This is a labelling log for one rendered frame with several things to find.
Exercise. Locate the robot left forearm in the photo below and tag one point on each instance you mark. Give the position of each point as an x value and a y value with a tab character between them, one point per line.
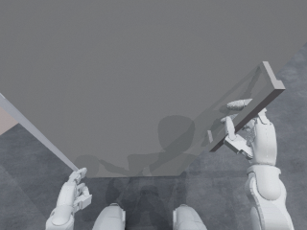
61	218

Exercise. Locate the fridge door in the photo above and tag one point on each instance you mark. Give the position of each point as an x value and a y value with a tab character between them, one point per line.
128	88

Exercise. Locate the left robot thigh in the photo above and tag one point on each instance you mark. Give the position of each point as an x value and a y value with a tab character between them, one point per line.
111	218

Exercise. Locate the robot right forearm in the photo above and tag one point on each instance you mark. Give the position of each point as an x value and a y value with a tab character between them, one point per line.
267	197

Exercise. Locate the handle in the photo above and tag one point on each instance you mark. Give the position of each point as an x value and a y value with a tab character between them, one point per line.
272	89

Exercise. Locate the right robot hand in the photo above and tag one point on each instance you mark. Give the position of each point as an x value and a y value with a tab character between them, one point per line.
260	135

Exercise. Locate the right robot thigh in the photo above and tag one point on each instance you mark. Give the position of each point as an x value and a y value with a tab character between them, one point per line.
186	218

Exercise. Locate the robot thigh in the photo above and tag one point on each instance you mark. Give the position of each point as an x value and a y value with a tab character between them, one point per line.
111	218
186	218

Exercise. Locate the left robot hand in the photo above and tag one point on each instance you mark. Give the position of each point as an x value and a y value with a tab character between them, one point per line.
70	191

